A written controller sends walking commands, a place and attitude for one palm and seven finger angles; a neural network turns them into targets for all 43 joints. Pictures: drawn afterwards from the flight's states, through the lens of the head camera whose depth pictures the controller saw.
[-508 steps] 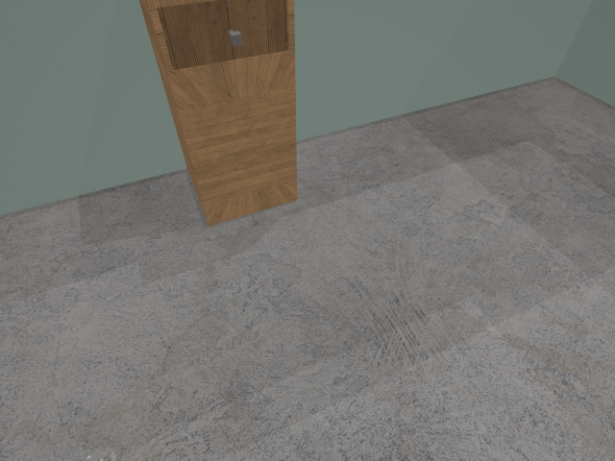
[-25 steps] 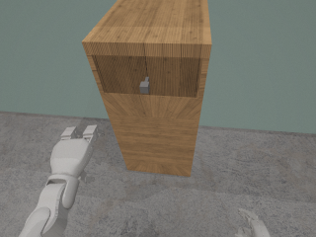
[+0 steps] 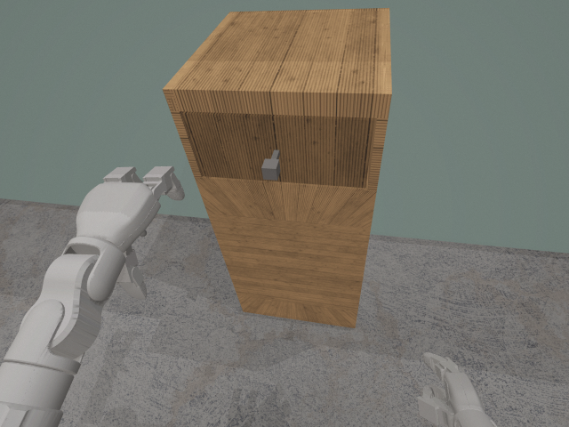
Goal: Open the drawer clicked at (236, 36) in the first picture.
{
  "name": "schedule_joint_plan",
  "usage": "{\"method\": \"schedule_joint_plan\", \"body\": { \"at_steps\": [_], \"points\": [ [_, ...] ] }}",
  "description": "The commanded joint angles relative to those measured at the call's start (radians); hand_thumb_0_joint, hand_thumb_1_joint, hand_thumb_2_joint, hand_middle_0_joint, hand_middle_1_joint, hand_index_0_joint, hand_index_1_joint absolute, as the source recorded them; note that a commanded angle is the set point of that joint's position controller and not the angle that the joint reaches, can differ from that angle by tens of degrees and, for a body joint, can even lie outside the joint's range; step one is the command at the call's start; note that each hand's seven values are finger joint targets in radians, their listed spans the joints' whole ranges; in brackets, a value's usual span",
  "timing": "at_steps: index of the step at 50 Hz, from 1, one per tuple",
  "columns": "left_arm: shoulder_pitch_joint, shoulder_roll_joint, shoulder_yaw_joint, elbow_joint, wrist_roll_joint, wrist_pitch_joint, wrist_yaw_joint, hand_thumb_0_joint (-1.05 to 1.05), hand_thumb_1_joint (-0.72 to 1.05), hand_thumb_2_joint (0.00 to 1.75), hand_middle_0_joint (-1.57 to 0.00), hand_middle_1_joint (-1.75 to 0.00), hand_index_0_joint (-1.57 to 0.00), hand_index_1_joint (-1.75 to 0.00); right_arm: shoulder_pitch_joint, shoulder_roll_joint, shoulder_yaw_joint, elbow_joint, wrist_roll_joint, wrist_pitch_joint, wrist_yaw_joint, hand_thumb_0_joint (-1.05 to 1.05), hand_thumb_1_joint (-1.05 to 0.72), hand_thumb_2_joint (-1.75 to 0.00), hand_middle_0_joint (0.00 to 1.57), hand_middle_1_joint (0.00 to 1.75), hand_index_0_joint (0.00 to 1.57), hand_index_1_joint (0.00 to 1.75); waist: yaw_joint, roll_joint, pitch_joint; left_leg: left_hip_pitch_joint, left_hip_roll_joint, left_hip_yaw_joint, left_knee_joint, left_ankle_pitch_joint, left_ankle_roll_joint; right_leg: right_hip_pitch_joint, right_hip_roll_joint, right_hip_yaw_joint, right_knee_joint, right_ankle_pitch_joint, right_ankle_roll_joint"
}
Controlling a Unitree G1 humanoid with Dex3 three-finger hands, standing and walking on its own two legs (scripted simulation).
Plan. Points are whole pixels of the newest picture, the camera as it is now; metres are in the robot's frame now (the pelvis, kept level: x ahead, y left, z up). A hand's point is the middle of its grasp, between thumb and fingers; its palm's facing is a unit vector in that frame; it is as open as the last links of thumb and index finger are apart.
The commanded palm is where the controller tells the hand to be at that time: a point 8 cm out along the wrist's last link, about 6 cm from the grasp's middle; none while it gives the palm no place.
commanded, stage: raise the hand with hooked fingers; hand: left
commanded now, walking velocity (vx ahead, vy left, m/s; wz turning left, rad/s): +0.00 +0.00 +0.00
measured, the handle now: (273, 163) +0.60 +0.12 +0.03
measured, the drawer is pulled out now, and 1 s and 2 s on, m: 0.00 0.00 0.00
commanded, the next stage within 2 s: move the hooked fingers above the handle in 0.38 s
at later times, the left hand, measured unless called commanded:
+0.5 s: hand (144, 233) +0.31 +0.24 +0.13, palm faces +0.07 -0.07 -1.00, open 13.8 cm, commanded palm +0.28 +0.23 +0.19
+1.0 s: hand (195, 204) +0.39 +0.20 +0.11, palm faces -0.01 -0.05 -1.00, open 13.8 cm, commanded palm +0.37 +0.20 +0.17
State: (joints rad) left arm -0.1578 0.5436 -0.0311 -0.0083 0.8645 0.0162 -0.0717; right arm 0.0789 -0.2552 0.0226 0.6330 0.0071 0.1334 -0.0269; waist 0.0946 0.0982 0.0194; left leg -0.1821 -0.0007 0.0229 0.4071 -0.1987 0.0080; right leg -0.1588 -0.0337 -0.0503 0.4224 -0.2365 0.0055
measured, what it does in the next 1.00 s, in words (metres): stands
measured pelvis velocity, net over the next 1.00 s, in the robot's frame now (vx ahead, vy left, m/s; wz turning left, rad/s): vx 0.00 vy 0.00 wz -0.01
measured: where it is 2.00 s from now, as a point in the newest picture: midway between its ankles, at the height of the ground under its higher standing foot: outside the picture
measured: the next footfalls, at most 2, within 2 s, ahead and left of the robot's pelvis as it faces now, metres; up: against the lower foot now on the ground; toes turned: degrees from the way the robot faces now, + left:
none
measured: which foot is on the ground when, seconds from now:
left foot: down 0.00-1.00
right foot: down 0.00-1.00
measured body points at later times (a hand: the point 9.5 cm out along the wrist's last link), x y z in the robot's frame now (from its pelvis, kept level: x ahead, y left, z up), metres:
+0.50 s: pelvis +0.00 +0.00 +0.00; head +0.01 -0.04 +0.45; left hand +0.30 +0.24 +0.19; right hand +0.19 -0.23 -0.12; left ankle +0.01 +0.12 -0.74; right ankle -0.01 -0.12 -0.74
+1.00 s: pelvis +0.00 +0.00 +0.00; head +0.02 -0.03 +0.45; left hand +0.38 +0.20 +0.16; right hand +0.14 -0.24 -0.13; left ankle +0.01 +0.12 -0.74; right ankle -0.01 -0.12 -0.74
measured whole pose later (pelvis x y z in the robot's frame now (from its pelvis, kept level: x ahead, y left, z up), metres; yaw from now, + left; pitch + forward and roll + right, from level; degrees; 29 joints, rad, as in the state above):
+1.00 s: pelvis +0.00 +0.00 +0.00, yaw -1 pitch +3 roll +0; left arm -0.48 0.47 -0.14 0.37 0.92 0.00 -0.03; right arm 0.19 -0.27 -0.01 0.66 0.03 0.15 -0.03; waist 0.04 0.07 -0.01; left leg -0.27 0.00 0.04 0.43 -0.20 0.01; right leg -0.26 -0.04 -0.03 0.46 -0.24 0.01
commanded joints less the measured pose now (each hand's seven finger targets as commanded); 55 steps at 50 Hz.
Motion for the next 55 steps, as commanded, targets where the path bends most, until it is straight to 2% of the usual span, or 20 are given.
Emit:
{"method": "schedule_joint_plan", "body": {
  "at_steps": [1, 5, 7, 13, 15, 18, 22, 24, 27, 29, 32, 34, 37, 39, 40, 42, 44, 48, 51, 55],
  "points": [
    [-0.264, 0.229, 0.164, -0.129, -0.024, -0.018, 0.008, 0.0, -0.5, 0.3, -0.3, -1.2, -0.3, -1.2, -0.112, -0.11, -0.044, -0.144, -0.001, -0.034, -0.002, 0.0, -0.9, -0.9, 0.2, 0.3, 0.2, 0.3, -0.009, -0.109, -0.225, 0.047, -0.029, 0.001, -0.044, 0.259, 0.018, 0.098, 0.03, 0.016, -0.045, 0.281, -0.027],
    [-0.222, 0.211, 0.153, -0.158, -0.035, -0.032, -0.018, 0.0, -0.5, 0.3, -0.3, -1.2, -0.3, -1.2, -0.114, -0.119, -0.049, -0.16, 0.0, -0.028, 0.012, 0.0, -0.9, -0.9, 0.2, 0.3, 0.2, 0.3, -0.005, -0.11, -0.23, 0.03, -0.032, 0.009, -0.04, 0.241, 0.02, 0.096, 0.027, 0.02, -0.039, 0.277, -0.024],
    [-0.228, 0.228, 0.175, -0.194, -0.038, -0.052, -0.012, 0.0, -0.5, 0.3, -0.3, -1.2, -0.3, -1.2, -0.114, -0.12, -0.05, -0.168, -0.002, -0.035, 0.015, 0.0, -0.9, -0.9, 0.2, 0.3, 0.2, 0.3, -0.002, -0.102, -0.245, 0.033, -0.032, 0.003, -0.036, 0.241, 0.022, 0.099, 0.031, 0.022, -0.037, 0.27, -0.027],
    [-0.28, 0.275, 0.228, -0.234, -0.028, -0.093, 0.06, 0.0, -0.5, 0.3, -0.3, -1.2, -0.3, -1.2, -0.096, -0.114, -0.055, -0.154, -0.004, -0.041, 0.01, 0.0, -0.9, -0.9, 0.2, 0.3, 0.2, 0.3, 0.004, -0.056, -0.279, 0.041, -0.034, -0.001, -0.033, 0.23, 0.02, 0.087, 0.026, 0.023, -0.033, 0.228, -0.029],
    [-0.274, 0.26, 0.219, -0.212, -0.024, -0.084, 0.082, 0.0, -0.5, 0.3, -0.3, -1.2, -0.3, -1.2, -0.094, -0.111, -0.059, -0.147, -0.001, -0.042, 0.009, 0.0, -0.9, -0.9, 0.2, 0.3, 0.2, 0.3, 0.002, -0.04, -0.273, 0.045, -0.032, 0.004, -0.031, 0.231, 0.018, 0.073, 0.027, 0.022, -0.035, 0.223, -0.028],
    [-0.289, 0.248, 0.198, -0.191, -0.019, -0.064, 0.091, 0.0, -0.5, 0.3, -0.3, -1.2, -0.3, -1.2, -0.103, -0.112, -0.058, -0.142, 0.004, -0.042, 0.009, 0.0, -0.9, -0.9, 0.2, 0.3, 0.2, 0.3, -0.004, -0.056, -0.266, 0.038, -0.031, 0.003, -0.036, 0.219, 0.018, 0.072, 0.026, 0.023, -0.038, 0.208, -0.028],
    [-0.275, 0.22, 0.16, -0.169, -0.017, -0.034, 0.067, 0.0, -0.5, 0.3, -0.3, -1.2, -0.3, -1.2, -0.116, -0.115, -0.057, -0.144, 0.009, -0.037, 0.007, 0.0, -0.9, -0.9, 0.2, 0.3, 0.2, 0.3, -0.013, -0.059, -0.248, 0.039, -0.03, 0.003, -0.044, 0.193, 0.018, 0.064, 0.032, 0.022, -0.048, 0.183, -0.028],
    [-0.27, 0.232, 0.158, -0.18, -0.012, -0.035, 0.052, 0.0, -0.5, 0.3, -0.3, -1.2, -0.3, -1.2, -0.11, -0.115, -0.055, -0.146, 0.006, -0.034, 0.006, 0.0, -0.9, -0.9, 0.2, 0.3, 0.2, 0.3, -0.01, -0.072, -0.26, 0.045, -0.028, 0.003, -0.049, 0.204, 0.019, 0.072, 0.031, 0.016, -0.042, 0.192, -0.027],
    [-0.341, 0.191, 0.108, -0.094, -0.013, -0.033, 0.031, 0.0, -0.5, 0.3, -0.3, -1.2, -0.3, -1.2, -0.101, -0.116, -0.05, -0.132, 0.012, -0.032, -0.002, 0.0, -0.9, -0.9, 0.2, 0.3, 0.2, 0.3, -0.041, -0.112, -0.188, 0.026, -0.025, 0.002, -0.054, 0.141, 0.019, 0.016, 0.037, 0.012, -0.069, 0.126, -0.024],
    [-0.416, 0.162, 0.061, -0.089, -0.002, -0.05, 0.03, 0.0, -0.5, 0.3, -0.3, -1.2, -0.3, -1.2, -0.088, -0.11, -0.049, -0.13, 0.009, -0.038, -0.007, 0.0, -0.9, -0.9, 0.2, 0.3, 0.2, 0.3, -0.046, -0.092, -0.197, 0.04, -0.025, 0.001, -0.058, 0.124, 0.02, -0.004, 0.035, 0.009, -0.07, 0.1, -0.024],
    [-0.516, 0.208, 0.091, -0.051, 0.018, -0.072, 0.051, 0.0, -0.5, 0.3, -0.3, -1.2, -0.3, -1.2, -0.07, -0.113, -0.05, -0.118, 0.007, -0.045, -0.015, 0.0, -0.9, -0.9, 0.2, 0.3, 0.2, 0.3, -0.045, -0.082, -0.252, 0.046, -0.03, -0.006, -0.048, 0.131, 0.019, 0.008, 0.038, 0.016, -0.065, 0.1, -0.029],
    [-0.575, 0.175, 0.058, -0.012, 0.027, -0.084, 0.069, 0.0, -0.5, 0.3, -0.3, -1.2, -0.3, -1.2, -0.049, -0.104, -0.052, -0.108, 0.008, -0.049, -0.015, 0.0, -0.9, -0.9, 0.2, 0.3, 0.2, 0.3, -0.049, -0.068, -0.263, 0.051, -0.029, -0.008, -0.046, 0.139, 0.017, -0.006, 0.036, 0.011, -0.055, 0.103, -0.032],
    [-0.603, 0.2, 0.089, 0.029, 0.033, -0.082, 0.094, 0.0, -0.5, 0.3, -0.3, -1.2, -0.3, -1.2, -0.038, -0.107, -0.056, -0.107, 0.008, -0.046, -0.012, 0.0, -0.9, -0.9, 0.2, 0.3, 0.2, 0.3, -0.036, -0.052, -0.314, 0.042, -0.031, -0.008, -0.039, 0.179, 0.013, 0.027, 0.04, 0.012, -0.039, 0.139, -0.039],
    [-0.598, 0.183, 0.077, 0.091, 0.041, -0.065, 0.106, 0.0, -0.5, 0.3, -0.3, -1.2, -0.3, -1.2, -0.03, -0.104, -0.056, -0.102, 0.01, -0.039, -0.011, 0.0, -0.9, -0.9, 0.2, 0.3, 0.2, 0.3, -0.035, -0.075, -0.309, 0.025, -0.029, 0.0, -0.035, 0.188, 0.015, 0.026, 0.037, 0.012, -0.031, 0.159, -0.038],
    [-0.616, 0.155, 0.045, 0.119, 0.045, -0.053, 0.106, 0.0, -0.5, 0.3, -0.3, -1.2, -0.3, -1.2, -0.028, -0.107, -0.057, -0.098, 0.013, -0.035, -0.011, 0.0, -0.9, -0.9, 0.2, 0.3, 0.2, 0.3, -0.045, -0.074, -0.297, 0.024, -0.028, 0.004, -0.032, 0.188, 0.015, 0.007, 0.038, 0.01, -0.03, 0.162, -0.037],
    [-0.626, 0.159, 0.049, 0.191, 0.049, -0.03, 0.104, 0.0, -0.5, 0.3, -0.3, -1.2, -0.3, -1.2, -0.019, -0.114, -0.058, -0.094, 0.017, -0.027, -0.01, 0.0, -0.9, -0.9, 0.2, 0.3, 0.2, 0.3, -0.049, -0.103, -0.271, -0.002, -0.025, 0.004, -0.038, 0.165, 0.014, 0.006, 0.039, 0.01, -0.037, 0.139, -0.038],
    [-0.664, 0.161, 0.032, 0.17, 0.062, -0.027, 0.1, 0.0, -0.5, 0.3, -0.3, -1.2, -0.3, -1.2, -0.007, -0.118, -0.061, -0.101, 0.016, -0.025, -0.009, 0.0, -0.9, -0.9, 0.2, 0.3, 0.2, 0.3, -0.046, -0.08, -0.324, 0.013, -0.027, 0.005, -0.03, 0.197, 0.018, 0.02, 0.037, 0.015, -0.02, 0.174, -0.04],
    [-0.723, 0.113, -0.021, 0.164, 0.058, -0.035, 0.087, 0.0, -0.5, 0.3, -0.3, -1.2, -0.3, -1.2, 0.015, -0.118, -0.07, -0.112, 0.02, -0.022, -0.009, 0.0, -0.9, -0.9, 0.2, 0.3, 0.2, 0.3, -0.065, -0.092, -0.343, 0.028, -0.025, 0.003, -0.013, 0.219, 0.023, 0.0, 0.04, 0.014, -0.006, 0.2, -0.039],
    [-0.736, 0.143, 0.009, 0.216, 0.061, -0.045, 0.099, 0.0, -0.5, 0.3, -0.3, -1.2, -0.3, -1.2, 0.044, -0.124, -0.075, -0.098, 0.021, -0.022, -0.013, 0.0, -0.9, -0.9, 0.2, 0.3, 0.2, 0.3, -0.067, -0.099, -0.332, 0.015, -0.025, 0.003, -0.004, 0.22, 0.024, -0.018, 0.043, 0.014, 0.001, 0.206, -0.041],
    [-0.817, 0.127, -0.003, 0.252, 0.074, -0.051, 0.134, 0.0, -0.5, 0.3, -0.3, -1.2, -0.3, -1.2, 0.075, -0.123, -0.083, -0.083, 0.021, -0.024, -0.014, 0.0, -0.9, -0.9, 0.2, 0.3, 0.2, 0.3, -0.074, -0.096, -0.364, 0.016, -0.025, 0.003, 0.014, 0.252, 0.022, -0.035, 0.047, 0.013, 0.022, 0.226, -0.043]
  ]
}}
